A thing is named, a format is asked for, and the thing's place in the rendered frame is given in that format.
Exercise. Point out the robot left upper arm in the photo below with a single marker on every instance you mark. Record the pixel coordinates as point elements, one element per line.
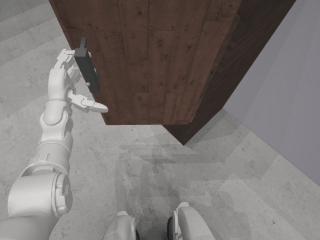
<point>36,204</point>

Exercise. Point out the robot left thigh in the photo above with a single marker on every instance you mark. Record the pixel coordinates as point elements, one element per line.
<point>122,227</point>

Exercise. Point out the robot left hand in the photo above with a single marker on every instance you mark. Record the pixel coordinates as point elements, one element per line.
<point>60,81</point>

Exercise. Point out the robot thigh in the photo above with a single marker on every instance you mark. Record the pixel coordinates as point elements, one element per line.
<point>188,222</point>
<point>122,227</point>

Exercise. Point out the cupboard door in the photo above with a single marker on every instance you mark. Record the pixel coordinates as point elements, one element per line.
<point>153,57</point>

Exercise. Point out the handle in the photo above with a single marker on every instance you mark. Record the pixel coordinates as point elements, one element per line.
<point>86,67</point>

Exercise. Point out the robot left forearm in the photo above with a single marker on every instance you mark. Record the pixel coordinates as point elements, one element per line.
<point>55,145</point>

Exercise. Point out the robot right thigh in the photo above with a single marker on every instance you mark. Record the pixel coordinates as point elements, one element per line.
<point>188,222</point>

